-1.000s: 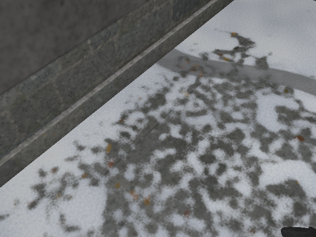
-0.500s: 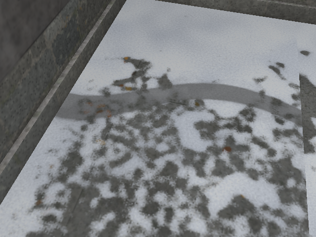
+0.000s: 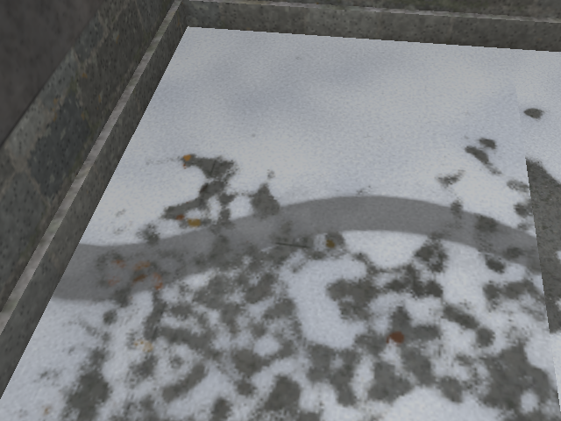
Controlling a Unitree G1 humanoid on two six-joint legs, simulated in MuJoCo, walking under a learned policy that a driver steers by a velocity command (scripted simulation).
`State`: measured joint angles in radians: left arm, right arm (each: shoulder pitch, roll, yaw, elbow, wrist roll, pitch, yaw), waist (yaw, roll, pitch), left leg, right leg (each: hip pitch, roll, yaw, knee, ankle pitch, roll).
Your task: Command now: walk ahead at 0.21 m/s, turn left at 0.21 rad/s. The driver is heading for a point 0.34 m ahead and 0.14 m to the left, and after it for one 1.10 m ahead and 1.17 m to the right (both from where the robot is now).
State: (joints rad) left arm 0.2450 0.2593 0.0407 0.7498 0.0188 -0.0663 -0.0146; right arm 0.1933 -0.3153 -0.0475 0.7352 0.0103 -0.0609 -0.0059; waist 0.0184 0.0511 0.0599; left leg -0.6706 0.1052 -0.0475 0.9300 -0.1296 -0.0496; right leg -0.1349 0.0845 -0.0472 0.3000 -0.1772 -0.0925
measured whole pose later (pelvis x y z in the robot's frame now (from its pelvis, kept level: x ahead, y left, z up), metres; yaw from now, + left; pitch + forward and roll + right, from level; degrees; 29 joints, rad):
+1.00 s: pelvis +0.18 -0.01 -0.01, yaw +3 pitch +1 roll +1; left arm 0.21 0.30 0.07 0.68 -0.02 0.01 0.01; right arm 0.28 -0.28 -0.08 0.68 -0.01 -0.04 -0.03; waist -0.02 -0.02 -0.01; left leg -0.28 0.01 0.01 0.53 -0.28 0.01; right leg -0.47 0.04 0.09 0.98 -0.47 -0.02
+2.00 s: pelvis +0.63 -0.16 +0.00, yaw -32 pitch +1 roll +3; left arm 0.18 0.32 0.07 0.64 -0.02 -0.02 0.00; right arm 0.30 -0.28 -0.08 0.81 0.00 -0.10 0.01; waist -0.06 -0.05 0.05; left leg -0.08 -0.04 0.13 0.27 -0.21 0.03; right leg -0.69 -0.10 0.07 0.99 -0.18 0.01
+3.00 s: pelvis +1.06 -0.57 +0.00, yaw -67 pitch +2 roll +2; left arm 0.16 0.23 0.01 0.78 0.07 -0.08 -0.11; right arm 0.41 -0.23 0.00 0.86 -0.09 -0.12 -0.01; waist -0.07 -0.01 -0.02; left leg -0.03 -0.02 0.20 0.19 -0.20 0.04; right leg -0.70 -0.08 0.02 0.94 -0.14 -0.02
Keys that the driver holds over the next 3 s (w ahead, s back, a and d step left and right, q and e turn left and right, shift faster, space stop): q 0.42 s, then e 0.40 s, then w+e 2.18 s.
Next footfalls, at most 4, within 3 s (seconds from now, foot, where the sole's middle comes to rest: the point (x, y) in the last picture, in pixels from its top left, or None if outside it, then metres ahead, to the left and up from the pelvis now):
0.22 left None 0.22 0.13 -0.78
0.60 right None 0.23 -0.12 -0.78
1.24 right None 0.32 -0.17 -0.78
1.70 left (337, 329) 0.69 -0.06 -0.78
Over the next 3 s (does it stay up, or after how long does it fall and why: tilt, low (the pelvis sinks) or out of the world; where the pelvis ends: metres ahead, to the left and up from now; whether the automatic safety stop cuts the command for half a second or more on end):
stays up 1.06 -0.57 0.00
